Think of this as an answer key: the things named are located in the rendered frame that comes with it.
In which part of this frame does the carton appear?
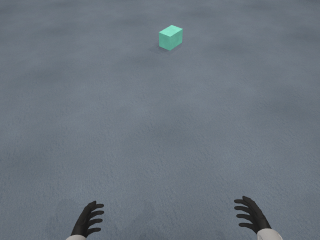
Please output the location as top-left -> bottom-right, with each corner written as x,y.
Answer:
159,25 -> 183,51

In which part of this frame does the robot right forearm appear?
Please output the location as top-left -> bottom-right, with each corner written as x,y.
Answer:
257,228 -> 283,240

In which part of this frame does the robot left hand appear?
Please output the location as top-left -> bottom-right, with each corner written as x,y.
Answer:
70,201 -> 104,238

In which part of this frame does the robot right hand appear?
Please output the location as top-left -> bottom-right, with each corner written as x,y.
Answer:
234,196 -> 272,235

